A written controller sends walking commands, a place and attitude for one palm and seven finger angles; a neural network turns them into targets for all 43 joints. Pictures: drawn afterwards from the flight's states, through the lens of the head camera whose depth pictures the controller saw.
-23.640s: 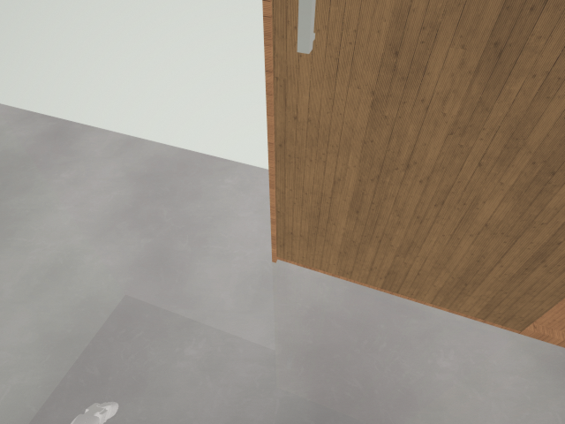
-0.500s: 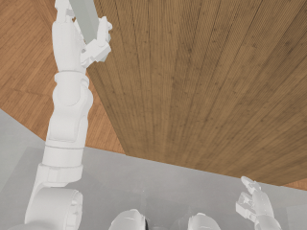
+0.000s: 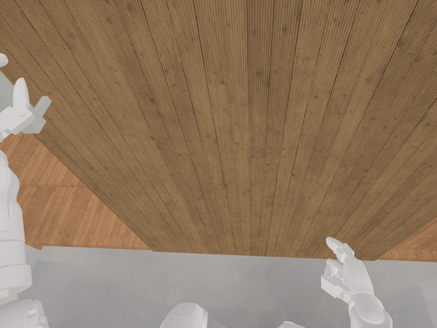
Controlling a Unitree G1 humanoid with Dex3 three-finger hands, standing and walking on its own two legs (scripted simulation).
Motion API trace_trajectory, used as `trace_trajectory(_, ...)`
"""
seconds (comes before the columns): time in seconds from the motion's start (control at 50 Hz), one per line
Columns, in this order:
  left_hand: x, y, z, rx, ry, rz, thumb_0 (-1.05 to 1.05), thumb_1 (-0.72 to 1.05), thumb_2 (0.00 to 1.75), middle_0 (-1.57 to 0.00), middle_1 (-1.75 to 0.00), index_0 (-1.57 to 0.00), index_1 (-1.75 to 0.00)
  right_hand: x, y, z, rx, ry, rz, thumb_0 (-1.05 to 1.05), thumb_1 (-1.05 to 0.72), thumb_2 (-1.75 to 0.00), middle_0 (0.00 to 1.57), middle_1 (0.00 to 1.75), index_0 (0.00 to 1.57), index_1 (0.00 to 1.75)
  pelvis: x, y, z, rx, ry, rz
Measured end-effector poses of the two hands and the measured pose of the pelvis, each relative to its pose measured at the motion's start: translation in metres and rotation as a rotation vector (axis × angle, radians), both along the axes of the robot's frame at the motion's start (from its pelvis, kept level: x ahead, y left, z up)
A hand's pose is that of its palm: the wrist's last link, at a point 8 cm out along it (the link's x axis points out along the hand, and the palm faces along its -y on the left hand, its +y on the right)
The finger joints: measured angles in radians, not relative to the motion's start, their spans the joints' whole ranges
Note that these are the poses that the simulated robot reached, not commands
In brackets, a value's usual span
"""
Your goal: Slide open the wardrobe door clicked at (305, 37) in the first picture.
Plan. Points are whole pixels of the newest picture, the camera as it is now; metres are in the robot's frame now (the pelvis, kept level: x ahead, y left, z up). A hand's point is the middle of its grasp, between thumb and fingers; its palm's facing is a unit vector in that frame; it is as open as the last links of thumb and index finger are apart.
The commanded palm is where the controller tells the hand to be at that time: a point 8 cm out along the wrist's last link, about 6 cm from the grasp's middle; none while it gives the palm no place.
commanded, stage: stop walking and hold the door there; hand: left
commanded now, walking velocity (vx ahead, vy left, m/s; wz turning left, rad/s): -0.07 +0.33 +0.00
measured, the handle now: (10, 82) +0.39 +0.33 +0.25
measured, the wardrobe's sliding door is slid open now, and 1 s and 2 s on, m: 0.59 0.59 0.59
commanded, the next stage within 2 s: none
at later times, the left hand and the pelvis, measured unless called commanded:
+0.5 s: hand (19, 108) +0.36 +0.31 +0.23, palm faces +0.44 -0.88 -0.18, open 6.5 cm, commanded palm +0.31 +0.35 +0.20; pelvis -0.07 +0.03 +0.01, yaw -6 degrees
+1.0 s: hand (18, 109) +0.35 +0.30 +0.24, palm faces +0.42 -0.89 -0.18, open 6.5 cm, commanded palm +0.31 +0.35 +0.20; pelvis -0.12 +0.04 +0.01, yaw -9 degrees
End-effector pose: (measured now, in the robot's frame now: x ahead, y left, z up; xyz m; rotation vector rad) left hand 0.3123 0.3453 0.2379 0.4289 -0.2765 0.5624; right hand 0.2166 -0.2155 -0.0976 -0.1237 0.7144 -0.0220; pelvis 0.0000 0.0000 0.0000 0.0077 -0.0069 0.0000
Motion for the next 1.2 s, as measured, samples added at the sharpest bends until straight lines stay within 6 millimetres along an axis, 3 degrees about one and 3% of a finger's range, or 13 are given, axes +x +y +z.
trace_trajectory(0.12, -0.002, -0.001, 0.003, -0.018, 0.042, 0.033, -0.28, 0.55, 0.76, -0.46, -1.40, -0.31, -1.35, -0.059, -0.063, 0.005, -0.112, 0.101, -0.139, 0.01, -0.91, -0.90, 0.20, 0.30, 0.20, 0.29, -0.008, -0.005, 0.013, 0.047, -0.007, -0.011)
trace_trajectory(0.24, -0.001, -0.001, 0.001, -0.075, 0.016, -0.012, -0.25, 0.57, 0.78, -0.46, -1.40, -0.30, -1.35, -0.131, -0.094, 0.021, -0.213, 0.166, -0.247, 0.01, -0.91, -0.90, 0.20, 0.30, 0.20, 0.29, -0.023, -0.002, 0.014, 0.045, -0.014, -0.033)
trace_trajectory(0.36, 0.002, 0.003, -0.004, -0.116, -0.046, -0.111, -0.22, 0.59, 0.77, -0.46, -1.40, -0.29, -1.34, -0.193, -0.087, 0.030, -0.285, 0.185, -0.331, 0.01, -0.91, -0.90, 0.20, 0.30, 0.20, 0.29, -0.043, 0.018, 0.004, -0.011, -0.012, -0.051)
trace_trajectory(0.48, 0.002, 0.004, -0.003, -0.150, -0.032, -0.161, -0.19, 0.62, 0.74, -0.46, -1.40, -0.27, -1.34, -0.235, -0.043, 0.027, -0.219, 0.218, -0.364, 0.01, -0.90, -0.90, 0.20, 0.30, 0.20, 0.29, -0.062, 0.030, 0.011, -0.036, -0.007, -0.100)
trace_trajectory(0.58, 0.001, 0.003, -0.002, -0.147, -0.010, -0.155, -0.18, 0.63, 0.72, -0.46, -1.40, -0.26, -1.36, -0.255, -0.013, 0.007, -0.144, 0.252, -0.332, 0.01, -0.90, -0.90, 0.20, 0.30, 0.20, 0.30, -0.079, 0.032, 0.006, -0.025, 0.019, -0.139)
trace_trajectory(0.68, -0.001, 0.001, 0.001, -0.148, 0.038, -0.140, -0.18, 0.65, 0.72, -0.46, -1.40, -0.23, -1.36, -0.274, -0.002, -0.003, -0.113, 0.273, -0.335, 0.01, -0.90, -0.90, 0.21, 0.30, 0.20, 0.30, -0.101, 0.039, 0.007, -0.037, 0.011, -0.139)
trace_trajectory(0.82, -0.003, 0.000, 0.002, -0.194, 0.067, -0.162, -0.14, 0.67, 0.72, -0.46, -1.40, -0.21, -1.34, -0.300, -0.012, 0.002, -0.164, 0.272, -0.378, 0.01, -0.90, -0.90, 0.21, 0.30, 0.20, 0.30, -0.115, 0.045, 0.006, -0.031, -0.001, -0.150)
trace_trajectory(1.0, -0.003, 0.000, 0.003, -0.201, 0.071, -0.160, -0.13, 0.66, 0.74, -0.46, -1.40, -0.22, -1.34, -0.328, -0.033, 0.005, -0.212, 0.321, -0.412, 0.01, -0.90, -0.90, 0.20, 0.30, 0.20, 0.30, -0.118, 0.041, 0.007, -0.025, 0.001, -0.150)
trace_trajectory(1.1, -0.003, 0.001, 0.003, -0.187, 0.069, -0.158, -0.14, 0.65, 0.76, -0.46, -1.40, -0.23, -1.35, -0.330, -0.038, 0.002, -0.219, 0.348, -0.413, 0.01, -0.90, -0.90, 0.20, 0.30, 0.20, 0.30, -0.112, 0.039, 0.006, -0.028, 0.002, -0.146)
trace_trajectory(1.2, -0.001, 0.004, 0.001, -0.161, 0.077, -0.187, -0.18, 0.63, 0.78, -0.46, -1.40, -0.27, -1.36, -0.319, -0.038, -0.002, -0.225, 0.367, -0.399, 0.01, -0.90, -0.90, 0.20, 0.30, 0.20, 0.30, -0.104, 0.049, 0.005, -0.027, -0.002, -0.122)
